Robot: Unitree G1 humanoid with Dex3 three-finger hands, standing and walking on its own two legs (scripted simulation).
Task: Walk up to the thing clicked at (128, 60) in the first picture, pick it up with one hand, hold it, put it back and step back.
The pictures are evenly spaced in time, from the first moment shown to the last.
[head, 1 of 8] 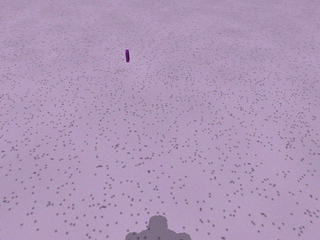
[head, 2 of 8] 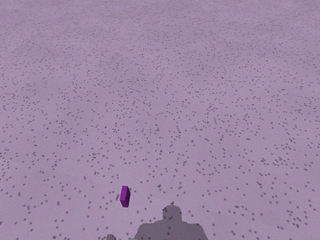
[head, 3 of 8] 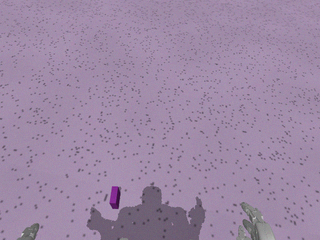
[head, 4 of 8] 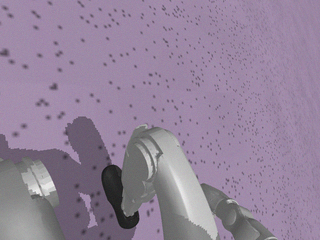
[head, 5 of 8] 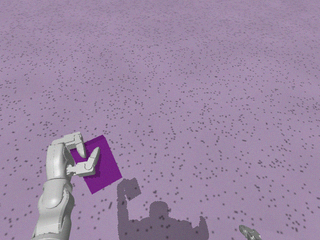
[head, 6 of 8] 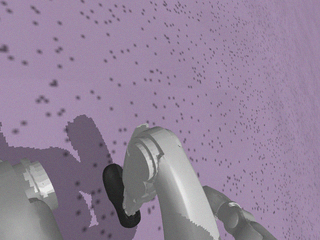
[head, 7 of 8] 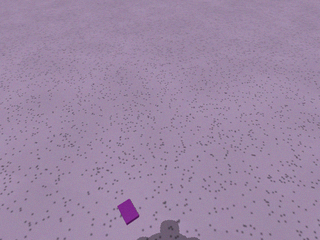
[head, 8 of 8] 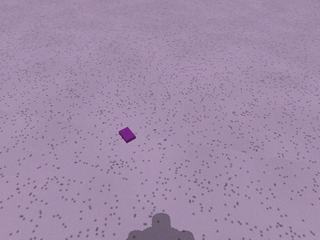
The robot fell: no
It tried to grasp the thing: yes
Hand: left
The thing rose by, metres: 0.69
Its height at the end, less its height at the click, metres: -0.04
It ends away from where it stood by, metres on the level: 0.04
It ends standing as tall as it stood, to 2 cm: no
